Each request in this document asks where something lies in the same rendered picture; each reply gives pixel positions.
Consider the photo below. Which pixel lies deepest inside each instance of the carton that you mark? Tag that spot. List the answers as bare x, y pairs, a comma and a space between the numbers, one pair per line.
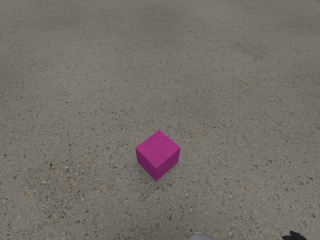
157, 154

